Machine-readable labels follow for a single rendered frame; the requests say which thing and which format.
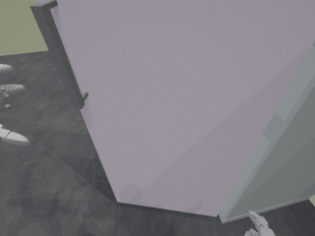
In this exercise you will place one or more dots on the left robot hand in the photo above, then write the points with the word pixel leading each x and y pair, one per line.
pixel 7 136

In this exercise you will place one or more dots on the right robot hand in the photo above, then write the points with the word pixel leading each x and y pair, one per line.
pixel 261 225

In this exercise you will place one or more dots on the handle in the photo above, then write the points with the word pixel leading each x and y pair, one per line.
pixel 51 36

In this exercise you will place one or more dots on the fridge door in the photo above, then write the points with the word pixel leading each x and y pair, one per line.
pixel 181 91

